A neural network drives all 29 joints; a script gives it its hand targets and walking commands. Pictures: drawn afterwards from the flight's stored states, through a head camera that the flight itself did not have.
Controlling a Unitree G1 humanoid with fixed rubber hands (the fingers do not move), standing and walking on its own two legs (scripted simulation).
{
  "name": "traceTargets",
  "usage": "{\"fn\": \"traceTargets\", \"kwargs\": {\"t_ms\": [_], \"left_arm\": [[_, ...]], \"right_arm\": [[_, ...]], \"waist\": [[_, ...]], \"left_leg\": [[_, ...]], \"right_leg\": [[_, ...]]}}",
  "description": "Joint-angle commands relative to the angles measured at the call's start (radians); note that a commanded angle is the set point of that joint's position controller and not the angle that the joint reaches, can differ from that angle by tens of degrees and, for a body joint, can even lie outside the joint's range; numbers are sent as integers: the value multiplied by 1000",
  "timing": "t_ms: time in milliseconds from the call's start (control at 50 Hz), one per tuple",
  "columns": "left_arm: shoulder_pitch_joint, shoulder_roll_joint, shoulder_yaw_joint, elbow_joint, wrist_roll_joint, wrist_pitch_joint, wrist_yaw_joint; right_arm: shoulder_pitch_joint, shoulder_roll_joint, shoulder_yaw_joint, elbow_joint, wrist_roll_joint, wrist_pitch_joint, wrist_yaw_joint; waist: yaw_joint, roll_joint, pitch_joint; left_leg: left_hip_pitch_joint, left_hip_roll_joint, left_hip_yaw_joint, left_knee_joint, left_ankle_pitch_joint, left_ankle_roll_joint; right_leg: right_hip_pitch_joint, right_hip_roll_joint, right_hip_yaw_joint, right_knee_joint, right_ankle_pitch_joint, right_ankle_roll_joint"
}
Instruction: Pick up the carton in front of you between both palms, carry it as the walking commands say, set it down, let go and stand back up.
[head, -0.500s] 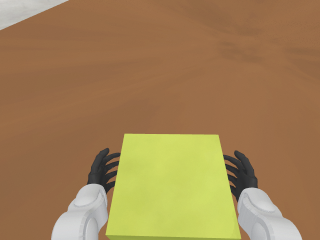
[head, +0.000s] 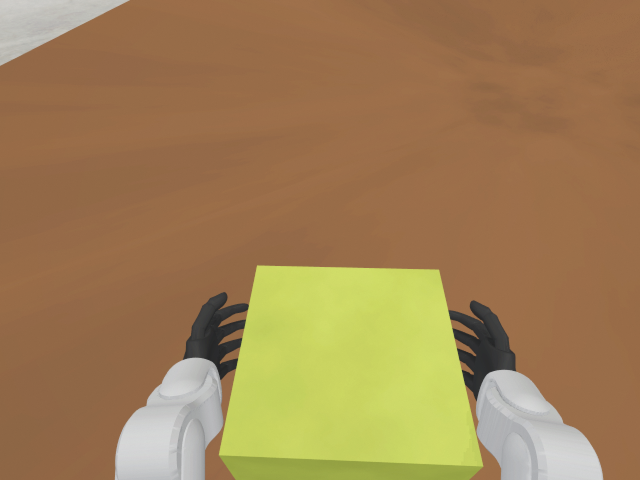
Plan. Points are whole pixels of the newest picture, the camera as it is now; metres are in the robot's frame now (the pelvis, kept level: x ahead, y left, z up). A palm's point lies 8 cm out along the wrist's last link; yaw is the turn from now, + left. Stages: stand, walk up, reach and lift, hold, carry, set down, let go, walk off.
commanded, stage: carry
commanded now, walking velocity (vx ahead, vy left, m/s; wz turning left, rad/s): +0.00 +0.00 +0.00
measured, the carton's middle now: (344, 397) +0.23 +0.00 +0.00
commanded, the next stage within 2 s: none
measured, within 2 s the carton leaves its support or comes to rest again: neither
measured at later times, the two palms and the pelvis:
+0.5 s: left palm (218, 259) +0.36 +0.16 +0.10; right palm (461, 264) +0.36 -0.14 +0.10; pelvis +0.13 +0.01 +0.01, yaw +0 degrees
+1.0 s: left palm (226, 271) +0.39 +0.17 +0.04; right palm (439, 276) +0.39 -0.13 +0.04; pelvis +0.11 +0.02 +0.01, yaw +0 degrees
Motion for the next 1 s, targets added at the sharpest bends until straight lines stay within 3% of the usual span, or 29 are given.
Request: {"fn": "traceTargets", "kwargs": {"t_ms": [0, 20, 40, 60, 120, 160, 200, 220, 260, 320, 400, 520, 620, 800, 980], "left_arm": [[-225, -668, -546, -108, -206, -16, -50], [-238, -713, -553, -110, -212, -28, -59], [-256, -750, -557, -115, -214, -40, -70], [-272, -782, -564, -112, -215, -51, -79], [-246, -789, -573, -118, -212, -73, -93], [-230, -756, -574, -132, -205, -75, -91], [-232, -719, -573, -145, -200, -69, -85], [-256, -695, -572, -153, -198, -59, -80], [-265, -647, -560, -134, -197, -34, -65], [-248, -567, -529, -100, -177, 0, -40], [-289, -530, -505, -64, -163, 21, -25], [-371, -562, -520, -11, -161, 5, -63], [-391, -539, -485, 107, -120, -51, -111], [-502, -579, -444, 309, -69, -250, -196], [-605, -619, -342, 593, 4, -446, -265]], "right_arm": [[-253, 670, 607, -132, 188, -11, 37], [-280, 713, 619, -135, 191, -20, 44], [-304, 753, 630, -136, 195, -31, 51], [-322, 785, 638, -135, 197, -42, 56], [-281, 812, 652, -124, 184, -68, 60], [-247, 793, 644, -124, 168, -72, 57], [-248, 749, 628, -139, 166, -64, 53], [-270, 724, 618, -140, 164, -56, 48], [-285, 668, 597, -123, 166, -31, 39], [-251, 589, 561, -76, 161, -1, 24], [-295, 546, 539, -46, 160, 17, 18], [-383, 571, 554, 0, 163, -3, 57], [-404, 538, 514, 121, 123, -55, 104], [-508, 592, 475, 322, 64, -250, 182], [-617, 638, 376, 602, -7, -444, 255]], "waist": [[6, -221, -380], [2, -193, -383], [-6, -163, -358], [-10, -170, -327], [-5, -178, -360], [-17, -143, -357], [-16, -119, -315], [-10, -66, -262], [-7, -19, -201], [-10, -3, -213], [-11, -5, -226], [-13, -15, -241], [-14, -17, -252], [-14, -27, -258], [-15, -29, -241]], "left_leg": [[-335, -49, -119, 385, -148, -9], [-326, -36, -147, 351, -144, 12], [-296, 2, -158, 201, -133, 27], [-258, -4, -142, 64, -114, 30], [-187, -42, -80, -81, 18, 28], [-107, -29, -46, -223, 245, 24], [-59, 34, -76, -251, 352, 23], [-111, 78, -119, -240, 385, 24], [-135, 92, -114, -204, 464, 26], [-138, 86, -107, -167, 651, 32], [-118, 83, -98, -138, 762, 32], [-101, 79, -95, -128, 756, 40], [-89, 79, -95, -130, 730, 44], [-97, 74, -94, -153, 615, 53], [-116, 68, -99, -184, 495, 58]], "right_leg": [[649, -400, 429, -99, 854, -145], [604, -371, 381, -125, 721, -129], [536, -328, 303, -141, 615, -83], [484, -285, 266, -159, 534, -44], [467, -263, 225, -175, 311, -40], [412, -226, 162, -137, 225, -15], [310, -191, 134, -127, 38, 28], [296, -159, 113, -104, 5, 46], [278, -151, 136, -66, 147, 59], [312, -156, 142, 15, 336, 60], [303, -147, 131, 54, 361, 68], [306, -141, 132, 70, 321, 69], [308, -141, 133, 70, 295, 68], [318, -147, 140, 42, 241, 63], [310, -147, 145, 11, 151, 62]]}}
